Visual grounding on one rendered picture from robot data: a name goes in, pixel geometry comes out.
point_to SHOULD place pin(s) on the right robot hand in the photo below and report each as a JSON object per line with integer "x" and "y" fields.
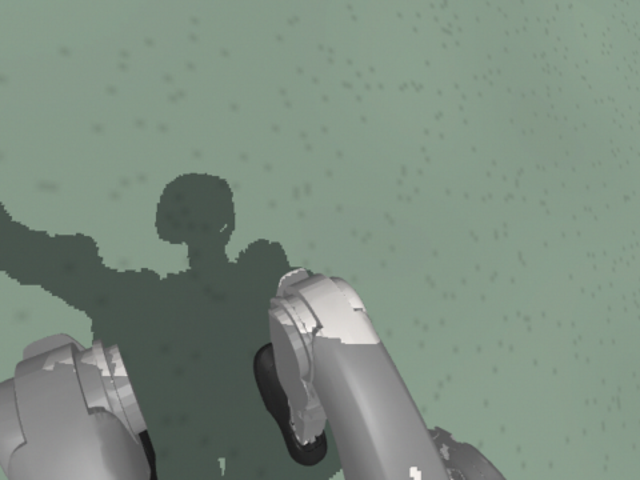
{"x": 463, "y": 461}

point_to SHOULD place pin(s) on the right robot foot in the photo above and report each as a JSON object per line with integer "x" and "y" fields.
{"x": 276, "y": 403}

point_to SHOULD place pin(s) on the left robot foot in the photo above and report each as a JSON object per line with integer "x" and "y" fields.
{"x": 150, "y": 454}

